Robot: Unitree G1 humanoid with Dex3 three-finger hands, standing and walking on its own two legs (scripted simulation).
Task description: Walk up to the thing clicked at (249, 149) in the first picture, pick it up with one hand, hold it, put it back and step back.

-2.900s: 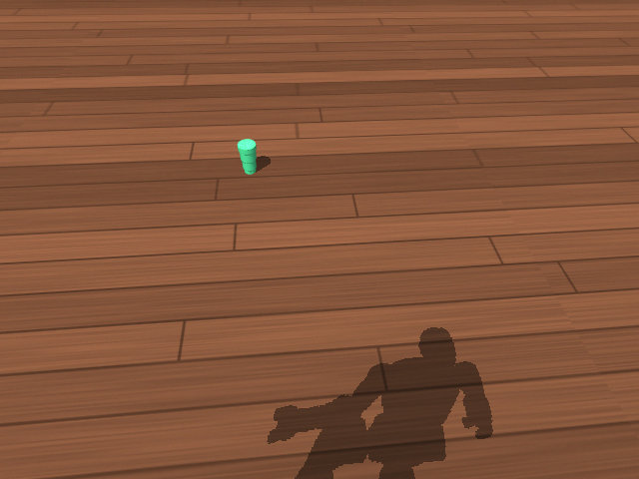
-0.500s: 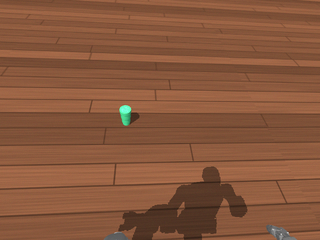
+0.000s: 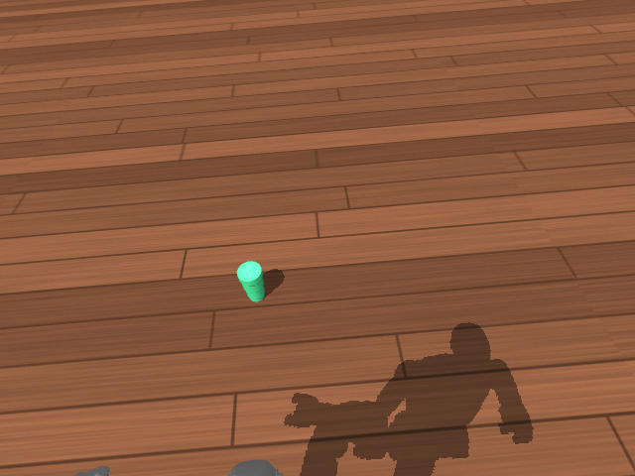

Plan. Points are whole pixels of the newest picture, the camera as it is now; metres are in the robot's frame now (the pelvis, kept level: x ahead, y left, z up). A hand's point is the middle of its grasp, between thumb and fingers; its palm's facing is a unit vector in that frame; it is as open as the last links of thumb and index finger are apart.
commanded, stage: walk up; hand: left
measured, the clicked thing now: (253, 283) +0.83 +0.27 -0.69
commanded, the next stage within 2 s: none
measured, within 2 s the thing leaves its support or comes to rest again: neither
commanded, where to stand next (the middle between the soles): +0.53 +0.03 m, yaw +2 degrees
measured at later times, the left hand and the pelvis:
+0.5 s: hand (133, 427) +0.22 +0.30 -0.15, palm faces -0.04 -0.94 -0.32, open 7.4 cm; pelvis +0.19 +0.03 +0.00, yaw +0 degrees
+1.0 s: hand (165, 328) +0.37 +0.27 -0.12, palm faces +0.01 -0.91 -0.42, open 7.4 cm; pelvis +0.34 -0.01 +0.00, yaw +1 degrees
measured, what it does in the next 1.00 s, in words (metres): walks ahead: left foot, then right foot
